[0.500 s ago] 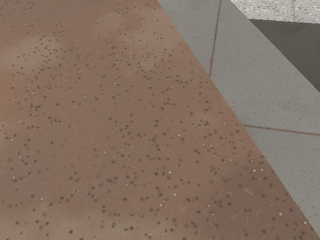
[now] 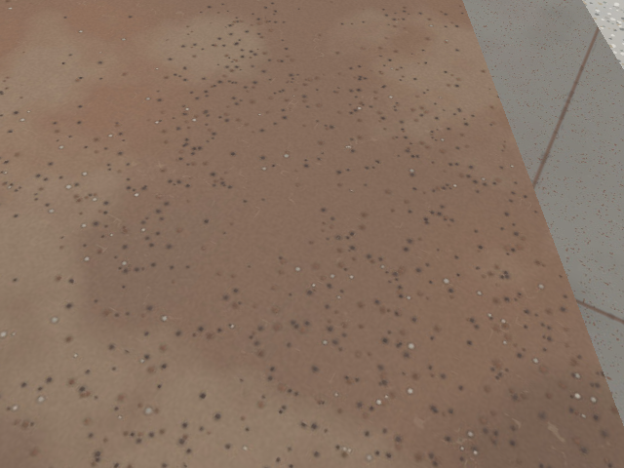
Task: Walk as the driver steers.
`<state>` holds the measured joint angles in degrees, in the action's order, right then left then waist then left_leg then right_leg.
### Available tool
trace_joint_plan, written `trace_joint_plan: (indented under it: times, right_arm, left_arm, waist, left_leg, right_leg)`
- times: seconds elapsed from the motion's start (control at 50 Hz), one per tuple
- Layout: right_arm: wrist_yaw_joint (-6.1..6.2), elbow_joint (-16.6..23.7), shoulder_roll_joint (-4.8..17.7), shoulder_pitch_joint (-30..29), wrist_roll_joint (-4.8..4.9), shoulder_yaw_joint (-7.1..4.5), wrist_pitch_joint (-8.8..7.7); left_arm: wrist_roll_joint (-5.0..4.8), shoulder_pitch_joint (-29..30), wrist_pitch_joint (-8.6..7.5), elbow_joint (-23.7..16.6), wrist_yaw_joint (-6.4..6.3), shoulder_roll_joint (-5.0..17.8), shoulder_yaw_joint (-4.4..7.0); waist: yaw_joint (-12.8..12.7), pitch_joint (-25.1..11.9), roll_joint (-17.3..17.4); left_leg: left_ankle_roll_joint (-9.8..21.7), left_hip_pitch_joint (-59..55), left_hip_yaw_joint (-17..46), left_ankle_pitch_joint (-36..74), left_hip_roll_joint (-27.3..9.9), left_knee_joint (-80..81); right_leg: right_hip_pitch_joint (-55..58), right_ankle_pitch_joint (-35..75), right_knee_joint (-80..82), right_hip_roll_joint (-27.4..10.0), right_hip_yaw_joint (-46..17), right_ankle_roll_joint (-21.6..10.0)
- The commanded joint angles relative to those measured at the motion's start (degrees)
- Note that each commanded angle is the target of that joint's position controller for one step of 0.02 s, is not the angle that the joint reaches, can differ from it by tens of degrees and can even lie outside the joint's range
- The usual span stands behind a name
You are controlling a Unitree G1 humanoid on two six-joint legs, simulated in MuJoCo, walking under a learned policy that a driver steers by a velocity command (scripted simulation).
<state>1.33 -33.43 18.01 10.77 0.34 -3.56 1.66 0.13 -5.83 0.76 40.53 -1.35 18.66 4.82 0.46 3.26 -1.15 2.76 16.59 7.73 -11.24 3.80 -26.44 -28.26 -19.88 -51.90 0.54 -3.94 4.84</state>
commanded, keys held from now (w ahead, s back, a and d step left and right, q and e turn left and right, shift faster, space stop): q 0.12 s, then no key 0.08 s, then w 0.80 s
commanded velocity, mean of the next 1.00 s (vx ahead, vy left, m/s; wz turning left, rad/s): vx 0.28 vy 0.00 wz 0.21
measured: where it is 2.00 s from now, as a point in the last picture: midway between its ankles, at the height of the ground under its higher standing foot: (254, 300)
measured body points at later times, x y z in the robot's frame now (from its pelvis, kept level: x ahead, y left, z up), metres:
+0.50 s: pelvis +0.04 -0.01 +0.00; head +0.06 -0.02 +0.45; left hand +0.05 +0.28 -0.11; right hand +0.26 -0.25 -0.09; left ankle +0.04 +0.13 -0.71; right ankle +0.03 -0.15 -0.74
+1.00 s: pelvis +0.25 +0.04 -0.01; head +0.29 +0.06 +0.43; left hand +0.45 +0.30 -0.09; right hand +0.27 -0.24 -0.13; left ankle +0.06 +0.13 -0.74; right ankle +0.45 -0.05 -0.72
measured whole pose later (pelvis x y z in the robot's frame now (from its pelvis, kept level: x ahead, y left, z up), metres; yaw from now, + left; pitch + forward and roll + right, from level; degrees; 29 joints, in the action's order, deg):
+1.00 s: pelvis +0.25 +0.04 -0.01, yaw +10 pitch +2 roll +1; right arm 0.1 -46.4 16.9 26.0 1.1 -2.5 -3.5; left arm -0.9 -1.2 -5.0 37.0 3.6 15.7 1.1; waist 5.7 2.5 -2.1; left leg 0.9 -7.2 0.3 -20.8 1.8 -11.4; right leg -34.9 1.9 -30.8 -2.2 0.3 -1.4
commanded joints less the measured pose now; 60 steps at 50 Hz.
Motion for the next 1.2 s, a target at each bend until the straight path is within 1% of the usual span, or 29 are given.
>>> trace_joint_plan:
  times: [0.02, 0.12, 0.18, 0.2, 0.22, 0.24, 0.26, 0.3, 0.44, 0.48, 0.56, 0.58, 0.6, 0.62, 0.64, 0.66, 0.7, 0.78, 0.86, 0.96, 1.02, 1.04, 1.06, 1.08, 1.1, 1.12, 1.14, 1.16, 1.2]
  right_arm:
    - [0.19, 3.8, 10.7, -1.1, -0.02, -3.29, -0.37]
    - [-0.43, 3.9, 10.8, -2.5, 0.52, -3.42, 0.27]
    - [0.03, 3.8, 8.5, -3.7, 1.16, -2.58, 0.65]
    - [0.03, 3.5, 5.5, -0.7, 0.22, -1.66, 0.47]
    - [0.21, 4.2, 5.5, 0.3, 0.45, -1.63, 0.05]
    - [0.5, 3.5, 9.7, 0.3, -0.47, -2.81, -0.47]
    - [0.28, 2.7, 11.1, -0.2, 0.11, -3.48, -0.66]
    - [-0.04, 1.4, 8.0, 0.0, -0.19, -2.77, -0.72]
    - [-1.65, 2.1, 2.1, -6.2, 0.38, -0.11, -4.22]
    - [-2.07, 1.8, 2.7, -5.9, 0.73, -0.14, -4.88]
    - [-2.21, -1.6, 4.3, 2.6, 1.33, -1.03, -5.36]
    - [-1.68, -2.8, 5.4, 7.8, 1.61, -1.6, -5.28]
    - [-0.95, -3.6, 9.2, 15.7, 0.79, -2.4, -5.23]
    - [-1.6, -4.0, 15.6, 17.5, -0.13, -4.03, -5.4]
    - [-2.12, -3.9, 10.7, 15.5, 0.03, -2.71, -6.1]
    - [-2.24, -3.8, 7.4, 13.3, -0.11, -1.57, -6.56]
    - [-2.37, -3.5, 5.4, 9.6, -0.3, -0.82, -6.64]
    - [-1.88, -4.3, 5.6, 8.9, -0.19, -0.66, -6.7]
    - [-1.22, -6.8, 7.2, 11.4, 0.17, -0.92, -6.4]
    - [-1.02, -10.0, 8.6, 14.5, 1.05, -1.39, -5.93]
    - [-0.7, -10.7, 10.2, 14.0, 0.77, -1.95, -5.02]
    - [-0.54, -10.7, 10.0, 13.4, 0.52, -1.77, -4.5]
    - [-0.25, -9.9, 8.7, 13.6, -0.27, -1.04, -4.35]
    - [-0.82, -8.4, 0.9, 21.7, -0.35, 1.23, -5.19]
    - [-1.19, -9.9, 2.9, 20.9, 0.42, 1.17, -6.53]
    - [-1.62, -8.1, 7.8, 13.7, 2.35, -0.36, -7.09]
    - [-1.59, -6.8, 7.9, 9.3, 2.47, -0.17, -7.47]
    - [-1.25, -6.5, 7.0, 6.2, 1.28, -0.16, -7.42]
    - [-1.21, -7.5, 5.3, 9.5, 0.66, -0.16, -6.4]
  left_arm:
    - [-0.21, 2.4, -1.16, -4.5, 0.27, 4.2, 0.88]
    - [-0.74, 1.1, -2.31, -4.9, 1.23, 4.6, 1.14]
    - [-0.03, -3.6, -2.87, -3.4, 1.68, 4.8, 1.38]
    - [1.07, -3.6, -2.72, -4.3, 1.4, 7.8, 1.74]
    - [2.34, -2.9, -2.33, -3.7, 1.42, 10.6, 2.04]
    - [1.85, -3.2, -2.64, -4.4, 1.29, 8.2, 1.61]
    - [0.92, -3.2, -2.75, -4.3, 0.97, 7.0, 1.17]
    - [-0.69, -3.6, -3.0, -3.4, 0.33, 5.7, 0.58]
    - [-0.86, -10.0, -3.43, -1.6, 0.21, 7.8, 0.73]
    - [-1.27, -11.5, -3.42, -1.1, 0.73, 9.0, 0.97]
    - [-1.97, -11.7, -3.12, -0.5, 1.66, 7.7, 0.11]
    - [-1.37, -11.0, -3.53, -0.6, 1.9, 5.0, -0.88]
    - [-0.06, -8.7, -4.16, -2.4, 2.38, 0.0, -2.6]
    - [-1.42, -8.2, -5.38, -5.8, 1.79, 1.2, -2.14]
    - [-2.46, -7.6, -5.99, -5.2, 1.53, 6.5, -0.7]
    - [-2.9, -7.3, -6.2, -4.7, 1.96, 7.2, -0.35]
    - [-1.49, -6.6, -6.31, -3.8, 2.44, 5.7, -0.5]
    - [-0.52, -4.3, -5.85, -4.0, 3.3, 2.8, -1.31]
    - [-0.76, 3.8, -6.22, -6.2, 3.8, 0.2, -2.65]
    - [-1.29, 9.2, -6.68, -8.3, 5.1, 1.8, -2.39]
    - [-0.89, 4.2, -6.55, -7.5, 4.78, 4.5, -1.2]
    - [-0.88, -3.5, -6.27, -5.5, 4.16, 6.4, -0.02]
    - [-0.79, -13.1, -5.85, -3.5, 3.37, 8.8, 0.91]
    - [0.68, -19.1, -5.66, -2.5, 3.1, 15.0, 2.26]
    - [-0.14, -20.4, -5.56, -1.8, 3.32, 10.3, 1.12]
    - [-0.61, -15.9, -5.44, -1.9, 3.02, 7.6, 0.14]
    - [-0.74, -12.0, -5.33, -2.3, 2.83, 6.5, -0.22]
    - [-0.35, -9.0, -5.37, -2.2, 3.02, 4.9, -0.73]
    - [0.59, -6.4, -6.12, -2.4, 3.21, 3.9, -0.89]
  waist:
    - [0.8, -7.1, 9.8]
    - [0.6, -8.1, 10.7]
    - [-1.9, -9.8, 8.9]
    - [-0.1, -11.3, 0.2]
    - [1.7, -8.0, -13.5]
    - [-0.3, -7.2, -11.2]
    - [-0.6, -5.5, -8.0]
    - [-0.9, -2.3, -8.0]
    - [-4.9, -1.0, -8.3]
    - [-4.8, -0.6, -8.5]
    - [0.5, -2.2, -5.6]
    - [3.3, -4.6, -4.5]
    - [6.5, -9.3, 6.2]
    - [5.7, -8.6, 17.8]
    - [5.5, -4.2, 11.8]
    - [4.1, -0.8, 10.9]
    - [2.3, 1.2, 7.1]
    - [1.3, 1.1, 6.1]
    - [3.7, 2.2, 5.8]
    - [3.5, 3.5, 5.6]
    - [-0.3, -1.9, 7.3]
    - [-4.7, -7.2, 7.0]
    - [-8.9, -14.5, 5.8]
    - [-6.0, -25.2, -9.3]
    - [-7.2, -30.3, -12.5]
    - [-7.0, -18.5, -8.4]
    - [-5.4, -11.5, -3.8]
    - [-3.7, -6.0, 0.2]
    - [0.0, -5.2, -3.2]
  left_leg:
    - [10.4, -7.5, 17.0, 9.5, -13.5, 5.6]
    - [9.7, -7.8, 23.0, 14.3, -12.4, 3.0]
    - [5.1, -4.6, 20.4, 11.3, -8.9, -1.6]
    - [1.5, 0.8, 14.8, -2.2, -4.4, -9.6]
    - [-1.9, 11.3, 4.0, -22.4, 4.6, -17.4]
    - [-4.3, 14.1, 3.2, -24.9, 1.3, -29.2]
    - [-4.6, 16.5, 3.0, -20.5, 0.1, -33.9]
    - [-5.9, 21.7, 2.3, -14.0, -1.0, -35.1]
    - [-5.4, 13.2, -7.5, -7.8, -4.4, -16.0]
    - [-4.5, 7.8, -8.9, -8.5, -3.7, -10.4]
    - [-1.3, -10.8, -10.3, 0.0, -2.1, 2.1]
    - [-0.1, -19.2, -7.0, -0.8, -4.5, 2.7]
    - [3.6, -28.7, 8.7, -6.4, -16.6, 7.1]
    - [12.3, -29.2, 29.9, -20.8, -26.4, 13.6]
    - [13.8, -25.9, 30.5, -26.3, -25.9, 15.0]
    - [12.4, -24.1, 24.7, -24.8, -23.1, 15.3]
    - [10.6, -20.2, 16.2, -12.1, -19.1, 16.6]
    - [10.0, -15.4, 5.2, 7.9, -15.6, 18.9]
    - [8.4, -11.8, -1.2, 12.6, -13.5, 19.5]
    - [7.2, -17.3, -1.0, 14.9, -17.4, 17.7]
    - [5.3, -22.0, -2.1, 37.1, -17.4, 8.4]
    - [4.0, -20.6, -4.1, 45.7, -15.3, -1.3]
    - [2.2, -11.2, -5.0, 38.8, -13.2, -14.9]
    - [-2.3, 12.5, -6.5, 6.7, -3.7, -40.5]
    - [-2.3, 19.2, 1.7, -21.0, 0.1, -48.5]
    - [-1.8, 25.1, 1.1, -18.9, -3.7, -51.6]
    - [-1.3, 25.0, -1.3, -13.6, -6.8, -48.7]
    - [-1.3, 23.2, -2.9, -9.9, -8.9, -44.7]
    - [-2.0, 16.5, -2.3, -5.5, -11.4, -41.4]
  right_leg:
    - [-0.4, -0.8, 5.9, 0.7, -1.1, -0.1]
    - [5.6, -1.8, 15.3, 2.3, -1.5, -1.5]
    - [17.4, 13.2, 30.7, -0.6, -0.9, -4.0]
    - [23.5, 20.4, 32.8, -10.5, -9.9, -7.6]
    - [23.4, 22.3, 35.5, -18.7, -22.3, -16.9]
    - [21.1, 11.2, 37.5, -22.7, -27.0, -21.9]
    - [20.8, -2.1, 38.7, -20.0, -24.4, -20.5]
    - [23.4, -12.8, 40.4, -15.3, -20.7, -16.4]
    - [21.7, -1.4, 42.3, -12.1, -10.5, -15.8]
    - [18.9, -0.8, 41.9, -12.8, -9.8, -16.4]
    - [10.3, -0.4, 36.1, -12.3, -8.4, -14.4]
    - [6.0, 0.7, 30.2, -10.2, -5.7, -12.0]
    - [-2.1, -3.0, 10.5, -4.5, 0.9, -7.8]
    - [-16.0, -11.6, -4.1, 0.2, 3.6, -6.1]
    - [-20.2, -10.7, -12.2, -3.2, 0.0, -6.5]
    - [-22.3, -5.0, -13.9, -5.0, -0.5, -7.4]
    - [-21.3, 2.4, -11.5, -7.0, 0.2, -7.1]
    - [-17.1, 11.8, -3.4, -7.3, 2.6, -4.0]
    - [-10.3, 22.3, 12.6, -4.8, 4.7, -3.3]
    - [-7.4, 23.4, 21.3, -3.2, 3.7, -6.4]
    - [1.6, 17.0, 21.9, 0.0, 6.1, -9.4]
    - [12.2, 17.1, 22.7, 1.8, 7.9, -11.2]
    - [29.2, 18.6, 20.0, -3.0, 3.4, -13.7]
    - [53.4, 7.8, 21.8, -19.6, -24.3, -23.6]
    - [54.9, -0.3, 32.6, -22.9, -41.2, -25.0]
    - [46.8, -3.7, 34.4, -20.9, -32.7, -21.6]
    - [37.3, -0.3, 35.7, -18.7, -25.0, -19.8]
    - [28.6, 6.3, 37.5, -15.7, -18.8, -18.4]
    - [20.1, 12.9, 40.8, -13.5, -14.1, -19.0]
